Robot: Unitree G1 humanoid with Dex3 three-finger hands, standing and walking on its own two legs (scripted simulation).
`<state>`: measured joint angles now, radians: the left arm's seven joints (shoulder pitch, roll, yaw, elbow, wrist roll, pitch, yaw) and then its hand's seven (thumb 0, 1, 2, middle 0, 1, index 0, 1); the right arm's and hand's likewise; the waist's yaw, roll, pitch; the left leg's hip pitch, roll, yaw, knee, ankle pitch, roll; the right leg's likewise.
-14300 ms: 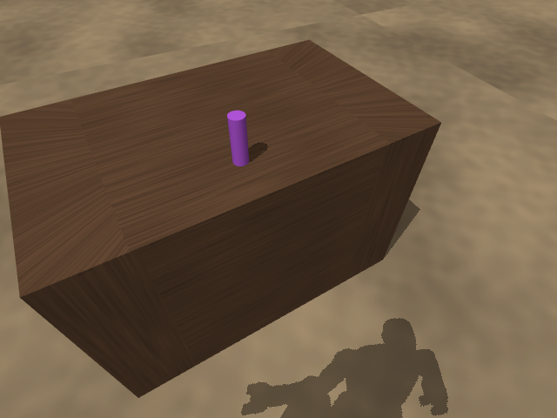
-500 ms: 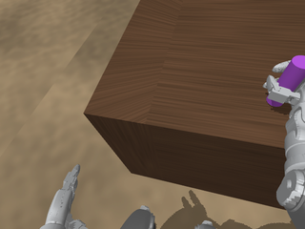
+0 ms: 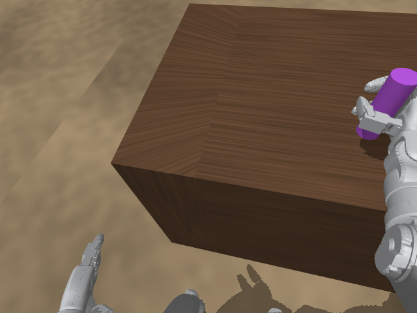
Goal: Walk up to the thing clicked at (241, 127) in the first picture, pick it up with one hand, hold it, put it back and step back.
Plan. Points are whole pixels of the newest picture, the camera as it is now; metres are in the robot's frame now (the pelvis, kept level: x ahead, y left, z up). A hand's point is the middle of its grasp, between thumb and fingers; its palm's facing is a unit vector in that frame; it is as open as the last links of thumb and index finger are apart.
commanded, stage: settle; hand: right
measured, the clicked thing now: (384, 107) +0.51 -0.22 +0.10
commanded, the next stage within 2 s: lift in 0.36 s
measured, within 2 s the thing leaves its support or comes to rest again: neither
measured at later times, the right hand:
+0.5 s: hand (378, 96) +0.52 -0.21 +0.12, palm faces +0.17 +0.98 -0.01, open 5.2 cm
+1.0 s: hand (397, 88) +0.46 -0.19 +0.19, palm faces +0.17 +0.98 -0.02, open 5.2 cm
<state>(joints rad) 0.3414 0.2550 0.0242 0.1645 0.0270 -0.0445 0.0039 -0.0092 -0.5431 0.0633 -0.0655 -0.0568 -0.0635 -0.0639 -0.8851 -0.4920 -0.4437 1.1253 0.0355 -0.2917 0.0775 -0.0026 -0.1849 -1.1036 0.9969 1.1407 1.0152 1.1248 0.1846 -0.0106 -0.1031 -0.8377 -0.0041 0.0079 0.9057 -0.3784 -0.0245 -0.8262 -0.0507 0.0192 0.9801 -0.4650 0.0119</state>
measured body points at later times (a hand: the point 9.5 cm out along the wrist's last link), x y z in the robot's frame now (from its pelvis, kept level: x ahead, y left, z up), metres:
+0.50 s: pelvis +0.01 +0.00 +0.01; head +0.10 -0.02 +0.45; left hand +0.16 +0.27 -0.03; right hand +0.50 -0.26 +0.12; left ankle +0.03 +0.14 -0.68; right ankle +0.00 -0.12 -0.68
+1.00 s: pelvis +0.02 +0.00 +0.03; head +0.05 +0.01 +0.48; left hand +0.16 +0.26 -0.03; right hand +0.45 -0.24 +0.19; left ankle +0.03 +0.14 -0.68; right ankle +0.00 -0.12 -0.68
